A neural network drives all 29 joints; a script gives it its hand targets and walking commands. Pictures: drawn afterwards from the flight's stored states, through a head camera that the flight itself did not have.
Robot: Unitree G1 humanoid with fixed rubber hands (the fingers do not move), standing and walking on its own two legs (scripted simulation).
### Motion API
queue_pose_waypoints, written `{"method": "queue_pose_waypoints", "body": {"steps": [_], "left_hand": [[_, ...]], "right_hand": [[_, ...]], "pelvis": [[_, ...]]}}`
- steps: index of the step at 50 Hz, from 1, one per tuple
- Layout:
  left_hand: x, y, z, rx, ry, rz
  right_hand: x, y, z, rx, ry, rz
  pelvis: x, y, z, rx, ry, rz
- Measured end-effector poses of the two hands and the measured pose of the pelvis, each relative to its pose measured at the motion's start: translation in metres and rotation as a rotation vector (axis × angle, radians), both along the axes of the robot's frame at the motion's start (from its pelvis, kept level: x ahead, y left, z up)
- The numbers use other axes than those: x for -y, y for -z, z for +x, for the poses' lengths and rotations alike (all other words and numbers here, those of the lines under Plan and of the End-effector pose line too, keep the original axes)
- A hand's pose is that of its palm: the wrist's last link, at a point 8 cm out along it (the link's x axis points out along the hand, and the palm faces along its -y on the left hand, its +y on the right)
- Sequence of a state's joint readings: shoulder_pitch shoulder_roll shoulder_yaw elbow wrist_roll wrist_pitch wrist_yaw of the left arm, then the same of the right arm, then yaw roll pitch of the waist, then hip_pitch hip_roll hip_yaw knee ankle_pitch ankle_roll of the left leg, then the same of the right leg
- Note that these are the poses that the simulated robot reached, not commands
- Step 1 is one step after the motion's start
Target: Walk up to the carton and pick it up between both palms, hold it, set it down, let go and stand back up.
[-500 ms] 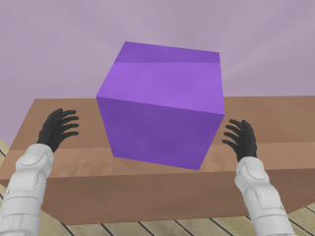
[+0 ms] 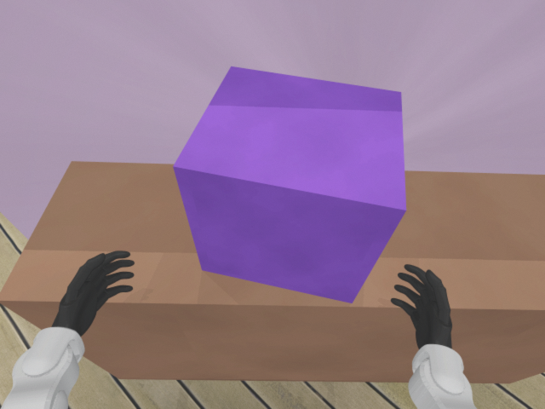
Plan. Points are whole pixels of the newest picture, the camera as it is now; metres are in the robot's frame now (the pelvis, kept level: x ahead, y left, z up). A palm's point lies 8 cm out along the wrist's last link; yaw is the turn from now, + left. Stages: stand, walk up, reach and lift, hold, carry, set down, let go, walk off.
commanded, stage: set down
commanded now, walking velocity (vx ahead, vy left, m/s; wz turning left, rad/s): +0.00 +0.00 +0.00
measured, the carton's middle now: (293, 188) +0.46 +0.00 +0.03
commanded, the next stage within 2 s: let go in 1.36 s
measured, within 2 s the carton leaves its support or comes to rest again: neither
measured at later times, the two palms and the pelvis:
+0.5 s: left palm (92, 346) +0.19 +0.27 +0.00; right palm (434, 355) +0.20 -0.20 -0.01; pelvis +0.00 +0.00 +0.00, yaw +0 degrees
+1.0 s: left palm (127, 371) +0.17 +0.24 -0.05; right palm (441, 377) +0.18 -0.22 -0.05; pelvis +0.00 -0.02 +0.00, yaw -1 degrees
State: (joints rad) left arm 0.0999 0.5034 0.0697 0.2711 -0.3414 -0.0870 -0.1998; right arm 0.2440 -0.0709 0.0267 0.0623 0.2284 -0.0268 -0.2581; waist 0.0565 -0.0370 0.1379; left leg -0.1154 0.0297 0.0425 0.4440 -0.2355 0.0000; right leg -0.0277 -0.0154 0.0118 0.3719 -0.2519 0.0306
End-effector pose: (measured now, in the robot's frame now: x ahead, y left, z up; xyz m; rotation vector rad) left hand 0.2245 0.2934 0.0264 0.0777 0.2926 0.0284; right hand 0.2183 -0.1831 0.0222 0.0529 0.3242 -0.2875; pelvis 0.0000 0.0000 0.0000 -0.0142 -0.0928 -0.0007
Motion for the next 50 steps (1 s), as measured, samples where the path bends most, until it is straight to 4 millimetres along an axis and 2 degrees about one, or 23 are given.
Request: {"method": "queue_pose_waypoints", "body": {"steps": [11,24,34,50], "left_hand": [[0.002,0.022,-0.032,-0.055,-0.005,-0.002],[0.018,0.029,-0.034,-0.120,-0.023,0.005],[0.035,0.048,-0.044,-0.210,-0.045,0.009],[0.058,0.075,-0.055,-0.354,-0.074,0.038]], "right_hand": [[-0.001,0.023,-0.015,-0.029,0.002,-0.007],[0.012,0.034,-0.019,-0.079,-0.051,-0.026],[0.023,0.050,-0.032,-0.143,-0.088,-0.051],[0.035,0.073,-0.041,-0.239,-0.151,-0.090]], "pelvis": [[0.001,0.002,0.001,0.008,-0.007,-0.003],[0.002,0.000,0.000,0.027,0.001,0.002],[0.009,0.000,-0.002,0.034,0.008,0.009],[0.021,-0.001,-0.001,0.027,0.011,0.018]]}}
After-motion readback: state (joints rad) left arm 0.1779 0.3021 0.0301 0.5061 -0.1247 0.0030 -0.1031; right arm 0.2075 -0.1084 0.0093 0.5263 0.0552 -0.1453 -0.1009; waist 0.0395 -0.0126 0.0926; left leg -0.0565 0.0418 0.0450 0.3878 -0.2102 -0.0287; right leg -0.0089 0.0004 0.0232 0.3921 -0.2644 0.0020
